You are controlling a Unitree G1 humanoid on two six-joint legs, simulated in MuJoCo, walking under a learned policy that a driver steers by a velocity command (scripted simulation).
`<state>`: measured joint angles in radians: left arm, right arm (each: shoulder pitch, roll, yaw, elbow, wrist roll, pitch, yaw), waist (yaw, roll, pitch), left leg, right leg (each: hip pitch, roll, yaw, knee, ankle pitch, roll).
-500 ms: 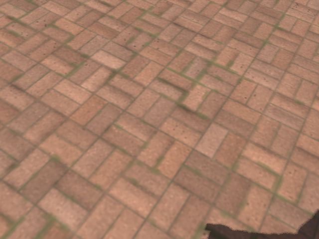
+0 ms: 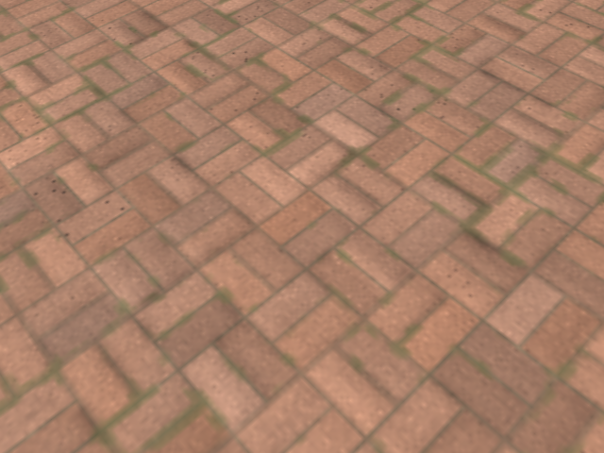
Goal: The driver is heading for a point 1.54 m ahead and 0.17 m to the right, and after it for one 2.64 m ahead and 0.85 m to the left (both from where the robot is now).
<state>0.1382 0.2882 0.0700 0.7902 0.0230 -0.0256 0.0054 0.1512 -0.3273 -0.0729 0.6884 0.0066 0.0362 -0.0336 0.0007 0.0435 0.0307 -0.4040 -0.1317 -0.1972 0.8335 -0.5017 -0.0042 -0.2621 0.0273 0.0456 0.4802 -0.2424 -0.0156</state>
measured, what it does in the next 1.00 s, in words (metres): walks ahead: left foot, then right foot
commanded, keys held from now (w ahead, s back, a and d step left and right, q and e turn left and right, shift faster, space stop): no key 0.16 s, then w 0.84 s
